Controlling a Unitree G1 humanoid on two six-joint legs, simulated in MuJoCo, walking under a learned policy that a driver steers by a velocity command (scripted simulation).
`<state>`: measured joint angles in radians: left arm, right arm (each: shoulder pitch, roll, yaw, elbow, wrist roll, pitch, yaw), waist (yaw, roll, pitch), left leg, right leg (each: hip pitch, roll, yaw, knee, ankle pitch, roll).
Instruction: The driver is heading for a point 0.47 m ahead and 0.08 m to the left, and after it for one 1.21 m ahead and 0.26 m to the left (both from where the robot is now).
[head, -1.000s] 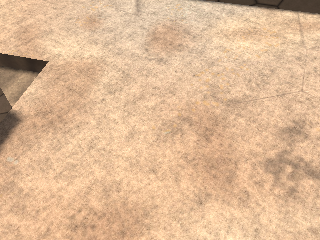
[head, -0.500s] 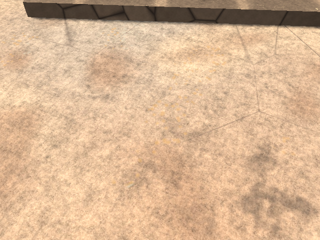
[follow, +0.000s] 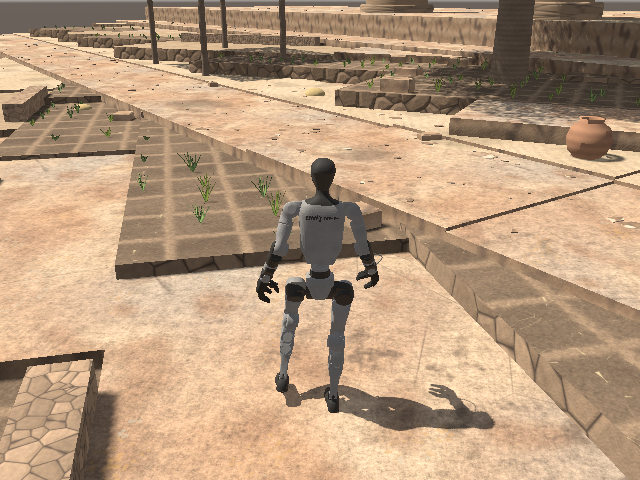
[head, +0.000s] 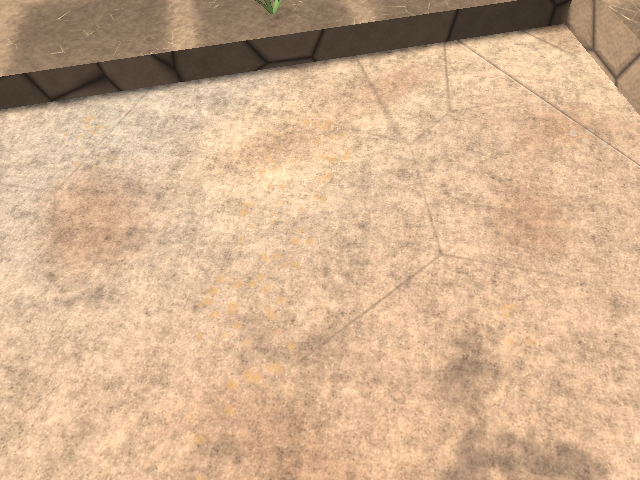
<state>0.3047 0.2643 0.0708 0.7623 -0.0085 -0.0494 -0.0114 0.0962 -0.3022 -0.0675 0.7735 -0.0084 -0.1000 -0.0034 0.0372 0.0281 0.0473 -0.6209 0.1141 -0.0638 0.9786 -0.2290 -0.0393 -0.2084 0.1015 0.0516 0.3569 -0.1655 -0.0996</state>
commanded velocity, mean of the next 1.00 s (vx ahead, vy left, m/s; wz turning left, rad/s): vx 0.49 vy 0.00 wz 0.15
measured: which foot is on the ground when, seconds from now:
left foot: up 0.00-0.24, down 0.26-0.78, up 0.80-1.00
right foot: down 0.00-0.28, up 0.30-0.76, down 0.78-1.00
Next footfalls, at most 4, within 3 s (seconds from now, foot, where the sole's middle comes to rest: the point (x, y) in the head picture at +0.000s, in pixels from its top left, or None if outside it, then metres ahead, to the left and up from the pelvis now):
0.26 left None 0.34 0.15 -0.78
0.78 right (395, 409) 0.61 -0.08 -0.78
1.22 left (264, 351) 0.75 0.22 -0.78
1.68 right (350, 306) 0.87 0.02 -0.78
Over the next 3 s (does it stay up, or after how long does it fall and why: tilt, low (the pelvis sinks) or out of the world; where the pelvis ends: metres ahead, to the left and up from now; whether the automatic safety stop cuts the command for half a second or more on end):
stays up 1.12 0.32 -0.01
